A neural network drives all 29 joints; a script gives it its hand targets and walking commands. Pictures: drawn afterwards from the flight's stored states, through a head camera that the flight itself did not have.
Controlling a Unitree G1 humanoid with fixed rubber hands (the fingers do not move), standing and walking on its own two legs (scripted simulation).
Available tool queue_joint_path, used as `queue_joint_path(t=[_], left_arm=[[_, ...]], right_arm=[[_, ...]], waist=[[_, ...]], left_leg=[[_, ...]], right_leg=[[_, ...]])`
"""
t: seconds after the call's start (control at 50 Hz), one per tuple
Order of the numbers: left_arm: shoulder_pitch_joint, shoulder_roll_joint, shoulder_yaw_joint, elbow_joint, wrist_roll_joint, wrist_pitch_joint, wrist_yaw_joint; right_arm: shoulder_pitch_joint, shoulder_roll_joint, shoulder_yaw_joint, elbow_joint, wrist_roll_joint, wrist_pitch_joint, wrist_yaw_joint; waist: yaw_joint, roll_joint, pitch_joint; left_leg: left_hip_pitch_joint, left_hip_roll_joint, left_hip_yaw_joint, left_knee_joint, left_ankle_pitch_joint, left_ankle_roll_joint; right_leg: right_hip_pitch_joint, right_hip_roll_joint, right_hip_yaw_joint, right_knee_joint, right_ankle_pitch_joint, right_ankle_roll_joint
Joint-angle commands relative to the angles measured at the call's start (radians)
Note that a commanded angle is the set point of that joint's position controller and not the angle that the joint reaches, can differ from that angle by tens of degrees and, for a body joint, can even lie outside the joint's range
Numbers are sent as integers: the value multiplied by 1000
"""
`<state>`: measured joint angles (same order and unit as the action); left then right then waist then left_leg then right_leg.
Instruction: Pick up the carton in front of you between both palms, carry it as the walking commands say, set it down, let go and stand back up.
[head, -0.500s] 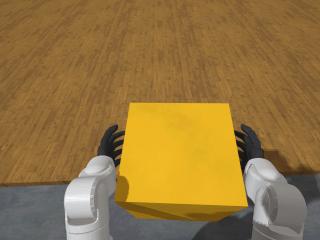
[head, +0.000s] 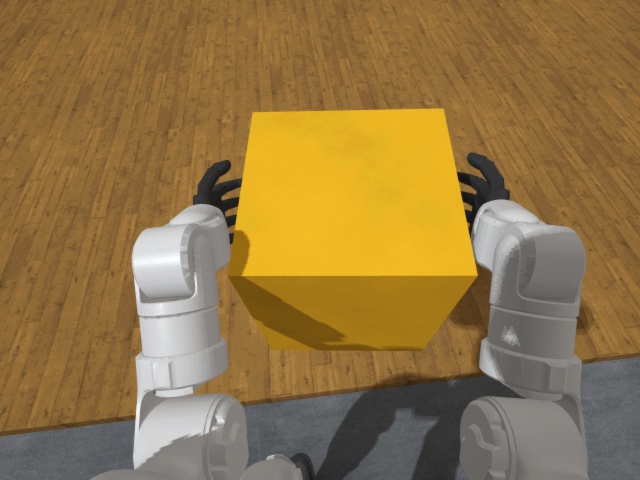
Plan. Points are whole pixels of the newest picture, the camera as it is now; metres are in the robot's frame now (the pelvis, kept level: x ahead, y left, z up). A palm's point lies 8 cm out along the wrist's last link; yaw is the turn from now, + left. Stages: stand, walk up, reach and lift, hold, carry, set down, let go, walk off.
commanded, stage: carry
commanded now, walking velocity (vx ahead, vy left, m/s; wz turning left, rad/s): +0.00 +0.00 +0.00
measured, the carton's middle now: (346, 245) +0.38 -0.01 +0.07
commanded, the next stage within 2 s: none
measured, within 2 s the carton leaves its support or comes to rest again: neither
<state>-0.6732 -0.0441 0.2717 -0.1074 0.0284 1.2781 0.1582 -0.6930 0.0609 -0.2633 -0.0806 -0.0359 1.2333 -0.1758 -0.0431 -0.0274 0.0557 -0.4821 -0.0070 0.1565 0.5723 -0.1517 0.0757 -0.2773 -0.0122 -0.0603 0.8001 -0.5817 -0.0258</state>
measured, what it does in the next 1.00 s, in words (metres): walks ahead: right foot, then left foot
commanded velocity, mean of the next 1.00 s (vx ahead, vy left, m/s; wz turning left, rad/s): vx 0.00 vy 0.00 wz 0.00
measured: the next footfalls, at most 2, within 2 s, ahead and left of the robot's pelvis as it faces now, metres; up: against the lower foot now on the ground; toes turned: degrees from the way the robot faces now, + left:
right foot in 0.04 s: -0.01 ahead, -0.09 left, +0.01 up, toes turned -5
left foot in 0.54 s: +0.22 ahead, +0.02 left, +0.00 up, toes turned +6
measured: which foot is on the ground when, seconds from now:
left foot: down 0.00-0.36, up 0.38-0.52, down 0.54-1.00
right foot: up 0.00-0.02, down 0.04-0.54, up 0.56-0.72, down 0.74-1.00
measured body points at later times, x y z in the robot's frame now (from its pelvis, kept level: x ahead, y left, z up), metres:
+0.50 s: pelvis +0.12 -0.03 +0.03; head +0.18 -0.05 +0.47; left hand +0.48 +0.11 +0.12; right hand +0.48 -0.19 +0.12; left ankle +0.15 +0.04 -0.69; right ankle -0.05 -0.09 -0.70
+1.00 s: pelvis +0.19 -0.07 +0.01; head +0.18 -0.08 +0.46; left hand +0.54 +0.07 +0.13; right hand +0.54 -0.23 +0.13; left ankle +0.18 +0.02 -0.72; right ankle +0.14 -0.16 -0.72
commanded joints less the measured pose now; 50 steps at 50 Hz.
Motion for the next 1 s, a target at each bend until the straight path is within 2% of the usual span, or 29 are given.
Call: queue_joint_path(t=[0.0,0.04,0.08,0.12,0.18,0.2,0.26,0.28,0.3,0.32,0.34,0.36,0.38,0.4,0.46,0.5,0.52,0.54,0.56,0.58,0.6,0.62,0.66,0.72,0.74,0.76,0.78,0.88,0.98], left_arm=[[-688,-868,-630,-79,-275,-58,-87],[-675,-880,-636,-71,-280,-79,-99],[-639,-857,-634,-50,-251,-92,-102],[-598,-871,-649,-34,-261,-98,-110],[-581,-865,-663,-73,-268,-102,-116],[-572,-882,-672,-85,-277,-104,-119],[-520,-908,-695,-92,-265,-112,-129],[-491,-901,-696,-87,-252,-113,-133],[-465,-907,-703,-90,-254,-117,-140],[-447,-905,-700,-90,-243,-122,-145],[-431,-904,-708,-87,-242,-126,-152],[-426,-896,-704,-80,-232,-131,-154],[-411,-888,-709,-82,-229,-136,-155],[-404,-877,-710,-71,-240,-139,-154],[-400,-864,-727,-122,-248,-152,-148],[-459,-871,-760,-162,-279,-158,-151],[-474,-862,-765,-154,-284,-158,-151],[-452,-849,-758,-134,-283,-151,-148],[-401,-838,-750,-81,-272,-143,-143],[-366,-825,-721,-68,-252,-138,-135],[-373,-828,-719,-92,-250,-135,-131],[-403,-855,-725,-95,-258,-133,-127],[-409,-868,-711,-85,-236,-139,-120],[-391,-849,-697,-68,-221,-142,-123],[-380,-854,-695,-49,-226,-136,-125],[-377,-832,-681,-16,-209,-132,-123],[-375,-837,-680,7,-203,-129,-121],[-409,-848,-661,36,-218,-133,-114],[-424,-862,-645,63,-218,-137,-110]], right_arm=[[-643,895,644,-73,328,-16,124],[-629,904,655,-86,308,-37,119],[-598,910,676,-62,294,-47,120],[-590,894,676,-83,279,-56,114],[-530,876,670,-78,252,-63,105],[-508,890,675,-83,250,-66,105],[-443,903,691,-75,240,-73,117],[-417,904,701,-56,242,-76,121],[-395,916,716,-65,251,-82,126],[-388,925,735,-81,253,-88,131],[-384,929,753,-92,257,-92,135],[-411,938,763,-106,263,-96,139],[-432,940,775,-127,264,-99,140],[-427,926,769,-119,260,-98,137],[-397,914,763,-108,256,-98,134],[-357,894,742,-113,237,-102,133],[-323,879,734,-107,218,-103,134],[-280,846,714,-81,200,-98,132],[-280,809,711,-74,203,-94,126],[-275,817,711,-52,219,-88,126],[-321,846,732,-87,247,-94,131],[-359,855,733,-119,269,-96,137],[-386,882,744,-99,282,-97,146],[-376,871,736,-83,285,-95,151],[-358,856,725,-73,274,-93,148],[-354,848,713,-42,254,-87,146],[-358,843,702,-33,243,-84,144],[-372,852,657,28,226,-82,133],[-373,868,632,69,213,-83,125]], waist=[[12,165,-611],[28,133,-626],[26,-16,-612],[45,-52,-628],[47,-18,-629],[38,13,-624],[13,164,-583],[12,180,-562],[21,163,-552],[31,95,-543],[33,-36,-523],[45,-186,-465],[88,-222,-445],[126,-189,-447],[106,-165,-419],[12,-82,-445],[-45,-4,-468],[-35,146,-522],[-20,165,-595],[-6,99,-592],[7,75,-561],[18,100,-537],[20,168,-530],[35,88,-542],[42,83,-532],[35,4,-497],[25,-9,-467],[44,-3,-465],[46,-25,-460]], left_leg=[[568,256,-274,-92,578,102],[500,220,-204,-48,526,67],[384,159,-132,16,518,47],[339,125,-91,51,517,42],[395,136,-99,44,678,60],[459,146,-109,34,771,68],[724,192,-140,51,1114,106],[723,185,-132,59,1129,95],[657,161,-104,70,1052,75],[531,119,-60,96,832,51],[298,60,-14,141,425,25],[-54,-13,44,159,-164,-11],[-305,-59,68,201,-340,-45],[-388,-79,60,226,-342,-46],[-230,-71,24,83,-99,-26],[200,-76,47,-178,257,-23],[451,-16,14,-341,542,-11],[754,202,-221,-167,1177,85],[807,358,-326,-67,1396,216],[716,370,-319,-95,1229,249],[642,329,-288,-108,1006,216],[614,286,-266,-122,883,175],[514,243,-216,-147,744,146],[379,202,-178,-112,416,77],[343,177,-159,-79,305,49],[289,138,-144,-60,193,14],[294,129,-142,-76,102,3],[350,149,-156,-34,258,1],[334,134,-141,-25,187,-16]], right_leg=[[-9,2,31,-250,95,-7],[127,-48,46,-386,350,-4],[236,-130,83,-228,866,-8],[265,-147,85,-182,1116,-1],[204,-116,69,-139,1095,29],[137,-91,48,-131,1012,48],[-95,-9,-23,-337,490,78],[-74,8,-42,-450,457,80],[34,12,-59,-546,546,77],[189,-7,-57,-595,767,76],[406,-59,-29,-550,1148,65],[662,-146,27,-386,1598,24],[837,-192,77,-269,1880,-23],[888,-202,116,-231,1929,-51],[702,-154,79,-189,1666,-71],[380,-100,-18,-60,1469,-40],[235,-68,-57,66,1192,-3],[-46,52,-38,221,305,25],[-134,85,85,347,-30,34],[-132,39,135,342,-41,23],[-118,-1,136,205,-24,8],[-119,-20,121,44,-3,3],[-18,14,56,-147,62,15],[152,1,26,-351,362,17],[175,-40,60,-379,433,11],[162,-115,120,-323,665,-10],[133,-154,120,-304,733,-34],[96,-134,105,-296,726,-24],[135,-152,116,-298,909,-25]])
